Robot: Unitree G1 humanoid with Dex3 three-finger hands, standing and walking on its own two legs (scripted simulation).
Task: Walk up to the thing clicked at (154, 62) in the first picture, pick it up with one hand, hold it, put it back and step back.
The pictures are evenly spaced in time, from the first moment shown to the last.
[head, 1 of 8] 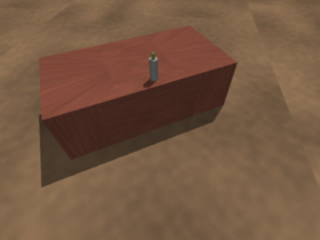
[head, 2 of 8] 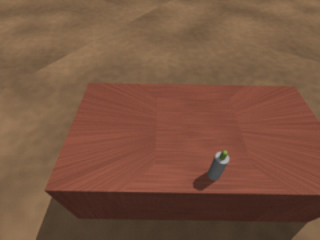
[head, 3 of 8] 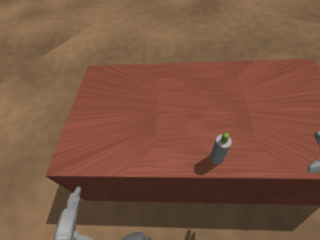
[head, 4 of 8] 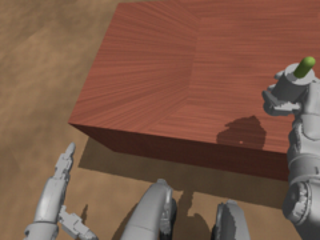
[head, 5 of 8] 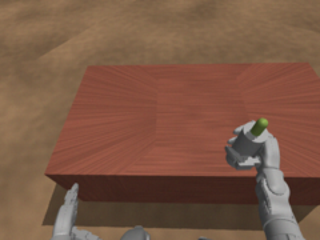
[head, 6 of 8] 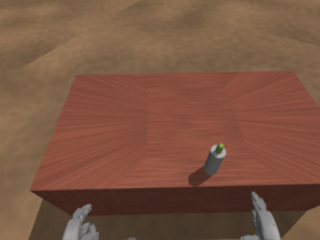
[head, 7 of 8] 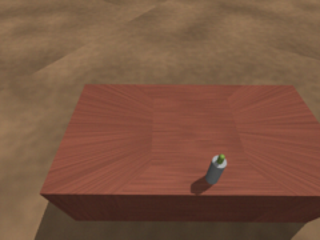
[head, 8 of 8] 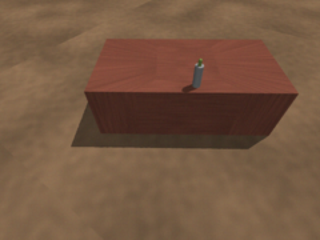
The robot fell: no
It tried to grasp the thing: yes
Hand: right
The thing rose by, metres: 0.28
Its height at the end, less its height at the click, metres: +0.00
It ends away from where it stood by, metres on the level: 0.01
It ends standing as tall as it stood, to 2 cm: yes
